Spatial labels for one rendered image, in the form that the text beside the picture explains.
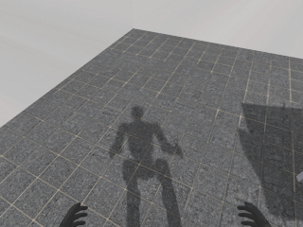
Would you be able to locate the robot right hand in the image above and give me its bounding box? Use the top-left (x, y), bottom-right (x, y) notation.
top-left (237, 201), bottom-right (272, 227)

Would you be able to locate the robot left hand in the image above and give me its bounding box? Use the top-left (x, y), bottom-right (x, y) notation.
top-left (59, 202), bottom-right (88, 227)

